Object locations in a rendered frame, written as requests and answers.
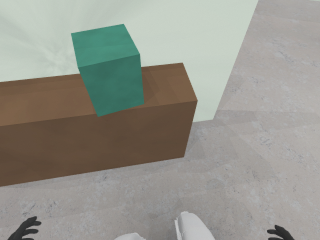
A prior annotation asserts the carton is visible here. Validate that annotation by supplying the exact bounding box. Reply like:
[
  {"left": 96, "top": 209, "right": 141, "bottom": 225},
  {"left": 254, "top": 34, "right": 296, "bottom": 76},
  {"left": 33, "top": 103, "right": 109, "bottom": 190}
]
[{"left": 71, "top": 24, "right": 144, "bottom": 117}]

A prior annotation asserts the robot right hand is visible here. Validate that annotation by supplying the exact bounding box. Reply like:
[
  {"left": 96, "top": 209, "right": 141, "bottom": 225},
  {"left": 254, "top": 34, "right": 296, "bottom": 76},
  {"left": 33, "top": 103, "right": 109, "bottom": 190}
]
[{"left": 267, "top": 225, "right": 294, "bottom": 240}]

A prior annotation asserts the pedestal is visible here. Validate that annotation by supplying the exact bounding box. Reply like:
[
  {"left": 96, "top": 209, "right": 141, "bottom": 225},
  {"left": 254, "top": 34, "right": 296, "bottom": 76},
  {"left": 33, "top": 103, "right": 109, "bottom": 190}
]
[{"left": 0, "top": 62, "right": 198, "bottom": 187}]

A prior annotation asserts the robot left hand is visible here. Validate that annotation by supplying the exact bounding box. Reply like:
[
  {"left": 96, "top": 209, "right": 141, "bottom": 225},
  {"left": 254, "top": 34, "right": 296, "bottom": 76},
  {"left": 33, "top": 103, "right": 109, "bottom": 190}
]
[{"left": 8, "top": 216, "right": 41, "bottom": 240}]

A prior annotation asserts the robot right thigh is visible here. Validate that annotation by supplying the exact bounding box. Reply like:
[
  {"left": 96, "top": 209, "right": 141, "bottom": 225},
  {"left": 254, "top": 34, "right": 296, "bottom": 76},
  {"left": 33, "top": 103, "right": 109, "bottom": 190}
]
[{"left": 174, "top": 213, "right": 215, "bottom": 240}]

